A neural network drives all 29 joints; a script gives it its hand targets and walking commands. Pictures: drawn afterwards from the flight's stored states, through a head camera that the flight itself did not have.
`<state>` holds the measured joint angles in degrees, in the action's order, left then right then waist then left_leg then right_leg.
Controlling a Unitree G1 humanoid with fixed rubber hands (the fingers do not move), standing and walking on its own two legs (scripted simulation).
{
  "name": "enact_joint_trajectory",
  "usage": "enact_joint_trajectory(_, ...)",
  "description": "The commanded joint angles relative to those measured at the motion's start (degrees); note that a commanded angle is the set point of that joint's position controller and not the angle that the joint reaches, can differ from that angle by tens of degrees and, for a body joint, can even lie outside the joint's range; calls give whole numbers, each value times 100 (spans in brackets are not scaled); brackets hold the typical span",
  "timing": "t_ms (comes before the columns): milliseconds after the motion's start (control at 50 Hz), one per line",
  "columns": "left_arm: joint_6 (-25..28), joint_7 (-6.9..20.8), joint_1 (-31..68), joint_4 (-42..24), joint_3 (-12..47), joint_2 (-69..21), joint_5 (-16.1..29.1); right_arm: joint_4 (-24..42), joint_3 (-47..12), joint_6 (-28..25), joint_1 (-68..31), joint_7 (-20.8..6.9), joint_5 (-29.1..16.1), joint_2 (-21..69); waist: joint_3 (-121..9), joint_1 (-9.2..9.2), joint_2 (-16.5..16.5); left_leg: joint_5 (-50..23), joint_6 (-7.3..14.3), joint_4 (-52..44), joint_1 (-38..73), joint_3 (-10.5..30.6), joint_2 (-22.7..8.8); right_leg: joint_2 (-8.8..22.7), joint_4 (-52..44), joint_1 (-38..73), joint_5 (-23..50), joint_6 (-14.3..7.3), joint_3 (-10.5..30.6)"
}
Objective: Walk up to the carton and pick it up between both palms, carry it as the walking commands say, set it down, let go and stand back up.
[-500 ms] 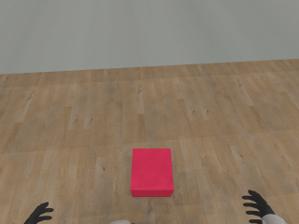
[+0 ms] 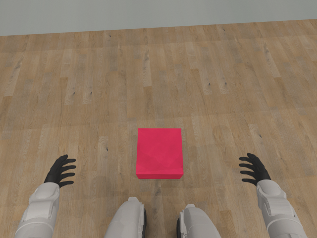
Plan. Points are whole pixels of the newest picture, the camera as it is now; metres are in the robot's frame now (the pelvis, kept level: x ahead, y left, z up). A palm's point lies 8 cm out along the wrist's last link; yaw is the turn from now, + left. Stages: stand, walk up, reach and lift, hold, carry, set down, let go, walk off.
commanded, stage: reach and lift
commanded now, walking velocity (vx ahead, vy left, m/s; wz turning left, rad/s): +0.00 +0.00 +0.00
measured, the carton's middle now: (159, 154) +0.45 +0.01 -0.64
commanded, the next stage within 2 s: none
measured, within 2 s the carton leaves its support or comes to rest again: neither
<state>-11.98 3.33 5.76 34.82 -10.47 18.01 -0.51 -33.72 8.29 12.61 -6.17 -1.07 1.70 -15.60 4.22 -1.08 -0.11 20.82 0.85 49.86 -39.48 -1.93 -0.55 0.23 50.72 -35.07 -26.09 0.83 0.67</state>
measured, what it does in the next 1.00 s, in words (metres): lowers itself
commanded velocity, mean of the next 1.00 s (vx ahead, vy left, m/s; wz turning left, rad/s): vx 0.00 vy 0.00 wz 0.00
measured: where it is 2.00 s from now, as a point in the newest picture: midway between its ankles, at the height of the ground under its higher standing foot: outside the picture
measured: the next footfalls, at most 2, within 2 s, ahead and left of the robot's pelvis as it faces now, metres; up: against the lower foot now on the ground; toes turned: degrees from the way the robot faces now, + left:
none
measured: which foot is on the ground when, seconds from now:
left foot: down 0.00-1.00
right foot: down 0.00-1.00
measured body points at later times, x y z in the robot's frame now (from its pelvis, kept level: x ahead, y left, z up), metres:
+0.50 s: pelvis -0.07 +0.00 -0.05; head +0.17 +0.02 +0.34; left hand +0.36 +0.27 -0.14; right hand +0.37 -0.21 -0.14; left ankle +0.04 +0.11 -0.69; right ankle -0.01 -0.13 -0.69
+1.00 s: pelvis -0.05 +0.01 -0.08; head +0.26 +0.02 +0.25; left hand +0.46 +0.24 -0.19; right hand +0.46 -0.19 -0.19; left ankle +0.04 +0.11 -0.69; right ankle -0.01 -0.13 -0.69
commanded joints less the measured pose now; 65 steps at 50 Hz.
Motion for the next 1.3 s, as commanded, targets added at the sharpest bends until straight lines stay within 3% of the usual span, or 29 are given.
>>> enact_joint_trajectory(0,85,26,789,-344,-295,1007,73,438,174,-33,-663,151,-58,-576,-2412,5,138,-2702,-234,-20,1539,203,181,-209,-444,-127,2371,193,-50)
enact_joint_trajectory(120,10,141,2060,-8,-279,1133,156,257,195,87,-1783,328,-167,-446,-2595,96,55,-1752,-185,138,722,96,205,-184,-315,-364,1724,203,-30)
enact_joint_trajectory(220,-40,202,3068,365,-383,1186,111,64,157,183,-2852,402,-314,-316,-2896,-29,-23,-1123,-135,237,102,14,179,-167,-210,-738,1117,239,-13)
enact_joint_trajectory(400,-4,31,4780,747,-543,1068,66,-522,465,82,-4596,302,-416,-573,-3882,33,-245,-903,-208,381,59,153,109,-249,92,-2014,579,184,-226)
enact_joint_trajectory(520,127,-127,5708,988,-588,908,162,-912,570,-140,-5500,213,-529,-749,-4678,5,-278,-1258,-206,534,201,269,115,-334,301,-2806,673,116,-304)
enact_joint_trajectory(760,395,-282,7015,1088,-804,743,193,-1209,864,-508,-6919,38,-445,-931,-6191,-95,-191,-2703,-178,1064,407,422,157,-481,717,-3976,1340,106,-337)
enact_joint_trajectory(860,494,-204,6746,970,-996,618,51,-1082,1047,-585,-6535,35,-218,-754,-6781,11,-192,-3867,-179,1278,712,447,160,-502,760,-4076,2059,101,-372)
enact_joint_trajectory(940,566,-88,6497,821,-1181,555,-156,-766,1098,-632,-6294,39,-113,-537,-6833,-63,-167,-4260,-123,1322,539,422,178,-449,765,-4086,2357,109,-324)
enact_joint_trajectory(1020,618,24,6543,931,-1268,504,-233,-725,1072,-661,-6433,87,-87,-308,-6320,-139,25,-3576,-80,1443,-685,310,211,-397,1030,-4233,2269,145,-270)
enact_joint_trajectory(1140,651,64,6805,1475,-1253,561,-170,-1284,1077,-635,-6700,228,-96,-276,-5885,-131,89,-2332,-170,2136,-2298,154,231,-439,1771,-4855,1608,184,-305)
enact_joint_trajectory(1280,678,-62,7124,1472,-1124,928,14,-1240,868,-587,-7002,478,-233,-390,-6591,-200,26,-2017,-225,3137,-3002,-11,300,-509,2709,-5044,1369,234,-385)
